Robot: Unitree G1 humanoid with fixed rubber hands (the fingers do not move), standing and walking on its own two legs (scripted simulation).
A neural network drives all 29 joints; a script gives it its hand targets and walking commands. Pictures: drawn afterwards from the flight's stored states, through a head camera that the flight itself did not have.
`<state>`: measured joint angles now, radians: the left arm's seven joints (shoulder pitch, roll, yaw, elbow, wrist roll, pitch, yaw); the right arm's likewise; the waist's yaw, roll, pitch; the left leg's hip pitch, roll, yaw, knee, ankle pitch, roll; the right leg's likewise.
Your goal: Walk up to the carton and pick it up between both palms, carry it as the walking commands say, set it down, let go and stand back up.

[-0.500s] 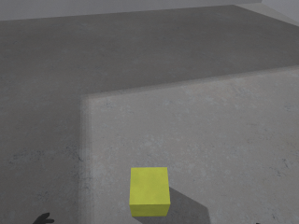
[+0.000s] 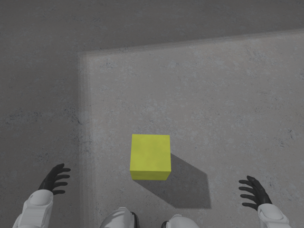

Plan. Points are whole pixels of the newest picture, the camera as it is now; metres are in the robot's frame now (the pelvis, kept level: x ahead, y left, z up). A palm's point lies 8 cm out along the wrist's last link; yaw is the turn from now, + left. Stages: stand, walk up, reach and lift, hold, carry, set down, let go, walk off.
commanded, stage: reach and lift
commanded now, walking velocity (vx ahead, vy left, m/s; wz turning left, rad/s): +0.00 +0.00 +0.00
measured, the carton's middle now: (150, 158) +0.46 +0.01 -0.63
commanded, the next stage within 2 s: none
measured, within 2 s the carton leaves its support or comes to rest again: neither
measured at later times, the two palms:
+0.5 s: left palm (78, 151) +0.33 +0.25 -0.13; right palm (227, 158) +0.33 -0.24 -0.14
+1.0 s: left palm (103, 122) +0.46 +0.21 -0.19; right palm (205, 128) +0.46 -0.19 -0.19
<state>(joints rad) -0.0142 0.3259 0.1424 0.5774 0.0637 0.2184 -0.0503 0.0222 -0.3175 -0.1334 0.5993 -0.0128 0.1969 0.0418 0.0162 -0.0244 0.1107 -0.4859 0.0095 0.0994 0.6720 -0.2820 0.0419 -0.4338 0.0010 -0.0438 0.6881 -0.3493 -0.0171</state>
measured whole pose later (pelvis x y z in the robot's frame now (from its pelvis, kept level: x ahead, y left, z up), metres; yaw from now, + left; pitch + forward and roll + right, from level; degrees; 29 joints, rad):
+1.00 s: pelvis -0.06 +0.00 -0.10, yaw -1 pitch +43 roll -1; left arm -1.20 0.30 0.31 0.94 0.00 0.16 0.02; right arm -1.18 -0.28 -0.27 0.92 0.05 0.15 -0.03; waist 0.00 -0.01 0.01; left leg -1.54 0.04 0.08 1.03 -0.24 0.06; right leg -1.49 0.00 -0.06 1.07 -0.32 -0.03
